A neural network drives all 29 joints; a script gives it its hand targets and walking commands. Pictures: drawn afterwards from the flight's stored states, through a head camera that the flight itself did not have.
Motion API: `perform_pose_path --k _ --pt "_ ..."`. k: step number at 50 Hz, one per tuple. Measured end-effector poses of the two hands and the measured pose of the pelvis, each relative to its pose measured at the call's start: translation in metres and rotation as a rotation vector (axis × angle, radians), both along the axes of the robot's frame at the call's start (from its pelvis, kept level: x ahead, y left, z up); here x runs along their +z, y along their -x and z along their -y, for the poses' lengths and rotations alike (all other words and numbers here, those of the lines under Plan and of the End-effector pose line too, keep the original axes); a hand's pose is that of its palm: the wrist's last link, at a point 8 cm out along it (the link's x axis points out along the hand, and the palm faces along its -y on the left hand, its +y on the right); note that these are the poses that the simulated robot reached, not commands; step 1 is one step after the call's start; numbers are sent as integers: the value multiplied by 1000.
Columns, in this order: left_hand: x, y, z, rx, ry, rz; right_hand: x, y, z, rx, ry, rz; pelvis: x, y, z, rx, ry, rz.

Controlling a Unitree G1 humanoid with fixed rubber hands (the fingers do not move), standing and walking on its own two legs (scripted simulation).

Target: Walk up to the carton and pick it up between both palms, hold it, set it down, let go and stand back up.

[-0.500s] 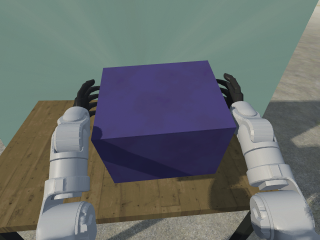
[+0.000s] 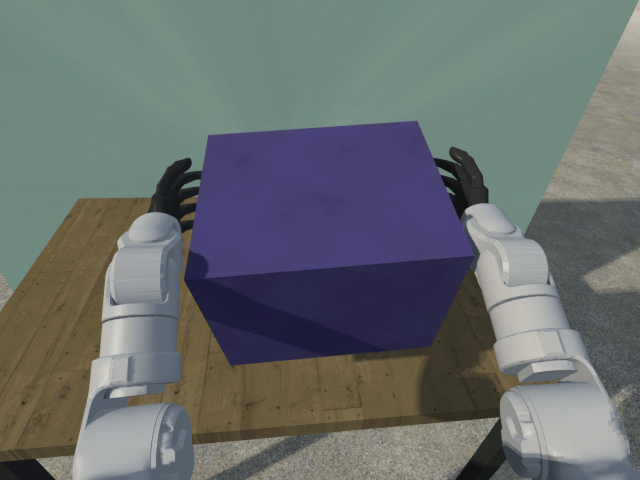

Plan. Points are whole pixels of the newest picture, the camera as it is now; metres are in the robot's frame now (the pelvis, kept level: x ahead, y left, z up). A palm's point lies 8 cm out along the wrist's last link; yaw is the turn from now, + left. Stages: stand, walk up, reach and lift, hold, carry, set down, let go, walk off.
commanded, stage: hold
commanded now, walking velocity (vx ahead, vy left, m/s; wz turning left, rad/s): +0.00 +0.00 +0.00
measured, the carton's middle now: (322, 244) +0.38 +0.00 +0.16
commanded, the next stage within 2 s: none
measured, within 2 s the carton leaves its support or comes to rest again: neither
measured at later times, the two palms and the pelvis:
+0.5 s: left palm (166, 221) +0.37 +0.19 +0.20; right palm (464, 210) +0.37 -0.18 +0.22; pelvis +0.00 +0.00 +0.00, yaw +0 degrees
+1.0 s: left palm (168, 224) +0.36 +0.18 +0.20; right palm (471, 213) +0.36 -0.18 +0.22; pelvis +0.00 +0.00 +0.00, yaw +0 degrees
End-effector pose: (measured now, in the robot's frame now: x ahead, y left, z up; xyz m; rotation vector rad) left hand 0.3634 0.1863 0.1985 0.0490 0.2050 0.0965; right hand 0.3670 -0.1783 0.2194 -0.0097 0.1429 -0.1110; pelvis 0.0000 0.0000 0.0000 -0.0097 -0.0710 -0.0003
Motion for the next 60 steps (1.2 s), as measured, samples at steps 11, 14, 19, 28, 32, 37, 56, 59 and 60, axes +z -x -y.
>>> perform_pose_path --k 11,14,19,28,32,37,56,59,60 --pt "-3 -2 6 -5 -17 -11 -6 -1 6 0 6 -11 0 -2 4 1 -1 -2" --pt "-2 -2 5 -3 -7 -1 -5 -1 5 0 9 -1 0 -3 4 2 -1 -2" --pt "-1 -2 2 -5 11 3 -2 -3 2 0 4 2 0 -4 4 4 -2 4" --pt "-4 0 -4 0 -1 -5 -4 -4 -5 7 9 -4 0 -4 0 4 -1 -1" --pt "-7 1 -6 -1 2 -8 -5 -2 -6 5 7 -7 0 -4 -2 3 -1 4" --pt "-8 2 -5 -3 1 -11 -6 0 -6 3 7 -11 0 -2 -3 2 0 -2" --pt "-4 3 3 -3 -7 -16 -4 2 3 3 7 -10 0 3 1 -4 -1 -7" --pt "-1 1 2 -1 -4 -3 -1 1 2 3 17 3 0 1 3 2 -1 -9" --pt "-1 0 2 -1 -2 -1 0 0 2 2 19 5 0 1 3 3 0 -8"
